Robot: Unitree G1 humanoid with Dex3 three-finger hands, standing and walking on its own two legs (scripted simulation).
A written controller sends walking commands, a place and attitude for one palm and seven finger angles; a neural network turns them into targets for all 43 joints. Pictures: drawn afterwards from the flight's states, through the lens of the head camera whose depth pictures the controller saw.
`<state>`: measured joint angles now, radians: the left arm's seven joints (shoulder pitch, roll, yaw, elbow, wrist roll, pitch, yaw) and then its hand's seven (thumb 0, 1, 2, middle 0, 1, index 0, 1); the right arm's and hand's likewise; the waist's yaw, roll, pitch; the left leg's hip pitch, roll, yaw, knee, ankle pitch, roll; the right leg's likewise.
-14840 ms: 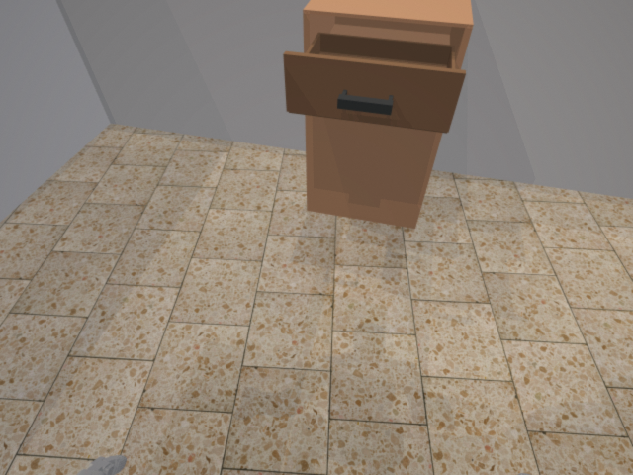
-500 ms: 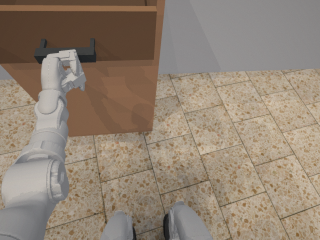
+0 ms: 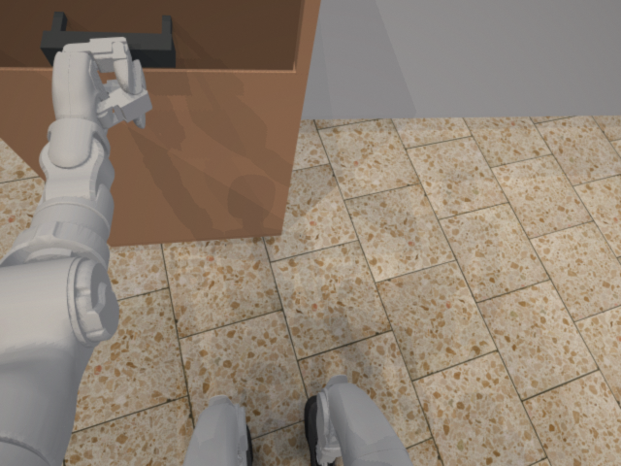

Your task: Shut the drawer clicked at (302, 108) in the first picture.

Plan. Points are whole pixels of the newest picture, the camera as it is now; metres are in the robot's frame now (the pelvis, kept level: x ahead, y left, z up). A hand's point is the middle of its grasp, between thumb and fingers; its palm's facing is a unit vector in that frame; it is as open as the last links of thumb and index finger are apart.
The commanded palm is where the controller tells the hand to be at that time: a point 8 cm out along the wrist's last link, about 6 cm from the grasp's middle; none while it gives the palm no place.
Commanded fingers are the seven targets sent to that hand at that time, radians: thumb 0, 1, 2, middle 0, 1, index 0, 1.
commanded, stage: push the drawer shut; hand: left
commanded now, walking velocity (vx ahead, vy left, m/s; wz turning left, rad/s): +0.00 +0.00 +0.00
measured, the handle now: (113, 36) +0.63 +0.17 +0.08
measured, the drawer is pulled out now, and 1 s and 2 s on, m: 0.00 0.00 0.00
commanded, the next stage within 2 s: pull the fist back off the drawer in 0.04 s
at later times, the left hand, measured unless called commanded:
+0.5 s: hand (143, 91) +0.55 +0.13 +0.07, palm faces -0.01 -1.00 -0.04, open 3.0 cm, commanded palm +0.54 +0.16 +0.08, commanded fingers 0.00 0.90 0.90 -1.40 -1.60 -1.40 -1.60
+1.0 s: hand (148, 98) +0.54 +0.13 +0.07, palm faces +0.02 -1.00 -0.03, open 3.3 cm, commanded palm +0.49 +0.18 +0.09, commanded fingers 0.00 0.90 0.90 -1.40 -1.60 -1.40 -1.60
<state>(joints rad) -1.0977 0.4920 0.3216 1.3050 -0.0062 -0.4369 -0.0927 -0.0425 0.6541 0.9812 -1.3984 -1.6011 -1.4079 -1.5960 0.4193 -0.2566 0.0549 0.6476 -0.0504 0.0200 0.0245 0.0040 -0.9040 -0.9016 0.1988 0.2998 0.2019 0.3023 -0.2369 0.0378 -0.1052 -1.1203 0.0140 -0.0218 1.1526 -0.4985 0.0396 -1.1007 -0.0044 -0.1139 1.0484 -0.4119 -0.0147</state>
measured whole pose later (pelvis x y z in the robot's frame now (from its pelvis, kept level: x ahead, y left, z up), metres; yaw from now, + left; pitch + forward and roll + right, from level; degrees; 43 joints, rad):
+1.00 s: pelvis +0.03 -0.01 +0.02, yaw -1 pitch +25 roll -3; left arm -0.83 0.36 0.32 1.03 -0.06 -0.43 -0.07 0.02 0.89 0.90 -1.40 -1.60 -1.40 -1.60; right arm 0.38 -0.25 0.02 0.58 -0.02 0.08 0.05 0.00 -0.90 -0.90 0.20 0.30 0.20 0.30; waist -0.17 0.03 -0.12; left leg -0.96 0.03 0.02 1.06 -0.53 0.03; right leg -0.98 0.02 -0.07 0.99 -0.44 -0.02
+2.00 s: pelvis +0.04 -0.01 +0.09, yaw +1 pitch -4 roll +0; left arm 0.39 0.32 0.21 -0.31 -0.09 -0.06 0.09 0.02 0.89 0.90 -1.40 -1.60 -1.40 -1.60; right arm 0.20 -0.22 0.05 0.59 0.02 -0.04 -0.06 0.01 -0.90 -0.90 0.20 0.30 0.20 0.30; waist 0.04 0.07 0.00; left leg -0.10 -0.01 0.01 0.44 -0.29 0.02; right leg -0.13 0.00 -0.06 0.43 -0.24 -0.02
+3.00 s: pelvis -0.01 +0.01 +0.09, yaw +0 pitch +1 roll +0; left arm 0.62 0.42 0.39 -0.58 -0.05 -0.19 0.12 0.02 0.89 0.90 -1.40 -1.60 -1.40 -1.59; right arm 0.17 -0.21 -0.02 0.53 0.01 -0.01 -0.07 0.01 -0.90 -0.90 0.20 0.30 0.20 0.30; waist 0.01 0.00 0.02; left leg -0.29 -0.04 0.03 0.51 -0.24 0.05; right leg -0.33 -0.03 -0.03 0.51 -0.20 0.01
